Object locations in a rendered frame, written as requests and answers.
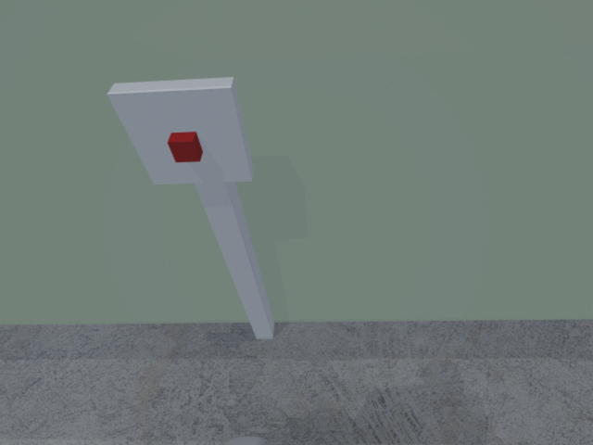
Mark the panel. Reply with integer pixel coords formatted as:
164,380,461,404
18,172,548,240
107,77,274,339

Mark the button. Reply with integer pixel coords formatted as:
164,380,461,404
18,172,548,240
168,132,203,162

